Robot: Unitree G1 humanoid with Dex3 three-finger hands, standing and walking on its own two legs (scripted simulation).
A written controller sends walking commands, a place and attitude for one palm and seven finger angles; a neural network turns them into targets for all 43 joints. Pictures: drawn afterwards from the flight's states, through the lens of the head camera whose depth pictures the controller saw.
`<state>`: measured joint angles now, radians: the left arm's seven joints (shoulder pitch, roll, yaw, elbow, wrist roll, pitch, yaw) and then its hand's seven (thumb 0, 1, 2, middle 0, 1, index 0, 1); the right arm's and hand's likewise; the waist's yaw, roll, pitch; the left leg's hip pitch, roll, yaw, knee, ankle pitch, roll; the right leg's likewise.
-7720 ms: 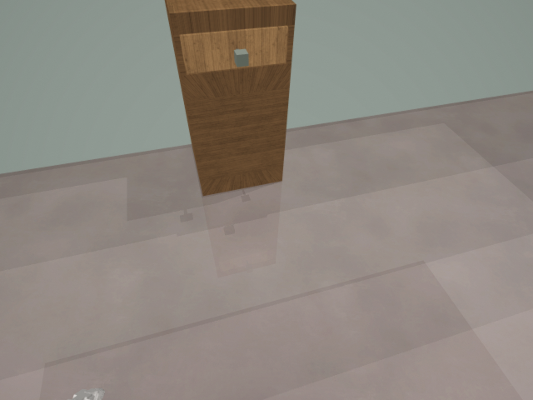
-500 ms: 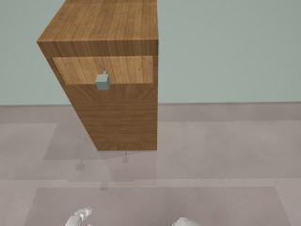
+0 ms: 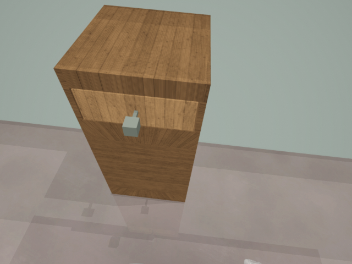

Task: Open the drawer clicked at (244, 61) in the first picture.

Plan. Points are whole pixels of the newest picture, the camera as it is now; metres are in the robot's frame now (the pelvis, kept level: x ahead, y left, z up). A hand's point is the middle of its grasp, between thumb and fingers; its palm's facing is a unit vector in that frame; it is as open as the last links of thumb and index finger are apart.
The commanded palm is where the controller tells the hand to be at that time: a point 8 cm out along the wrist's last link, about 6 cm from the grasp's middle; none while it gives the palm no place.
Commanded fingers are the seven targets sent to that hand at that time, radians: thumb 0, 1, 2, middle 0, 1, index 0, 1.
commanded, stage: come to a stop and stand still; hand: left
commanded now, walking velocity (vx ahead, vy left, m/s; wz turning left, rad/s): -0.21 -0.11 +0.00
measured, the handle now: (133, 121) +0.50 +0.19 -0.03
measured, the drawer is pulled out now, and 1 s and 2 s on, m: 0.00 0.00 0.00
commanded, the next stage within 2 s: look again from close up in 0.80 s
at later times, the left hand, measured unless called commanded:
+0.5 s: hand out of the picture +0.02 +0.10 -0.16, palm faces +0.02 -0.97 -0.24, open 7.3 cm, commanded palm none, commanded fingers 0.00 0.90 0.90 -0.20 -0.30 -0.20 -0.30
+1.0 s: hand out of the picture -0.09 +0.08 -0.17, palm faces +0.04 -0.98 -0.19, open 7.4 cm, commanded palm none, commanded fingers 0.00 0.90 0.90 -0.20 -0.30 -0.20 -0.30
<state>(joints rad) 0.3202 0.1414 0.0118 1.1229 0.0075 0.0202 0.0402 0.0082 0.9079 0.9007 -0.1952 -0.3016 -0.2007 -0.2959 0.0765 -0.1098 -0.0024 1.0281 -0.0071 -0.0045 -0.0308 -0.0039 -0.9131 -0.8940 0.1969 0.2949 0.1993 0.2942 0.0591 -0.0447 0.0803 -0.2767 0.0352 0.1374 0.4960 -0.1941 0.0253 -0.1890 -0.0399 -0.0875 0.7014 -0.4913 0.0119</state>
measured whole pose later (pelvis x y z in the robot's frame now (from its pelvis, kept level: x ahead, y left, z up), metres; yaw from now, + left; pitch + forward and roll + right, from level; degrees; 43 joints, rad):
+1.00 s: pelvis -0.06 -0.08 +0.00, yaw +1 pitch +0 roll -2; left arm 0.33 0.11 0.00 1.13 0.02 -0.03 0.05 0.01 0.91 0.90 -0.20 -0.30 -0.20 -0.30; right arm 0.33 -0.14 -0.01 1.08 -0.01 0.01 -0.02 0.00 -0.91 -0.89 0.20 0.30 0.20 0.29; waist -0.01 0.05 0.03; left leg -0.21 0.06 0.01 0.53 -0.32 -0.01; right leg -0.24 0.04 -0.11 0.44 -0.20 -0.06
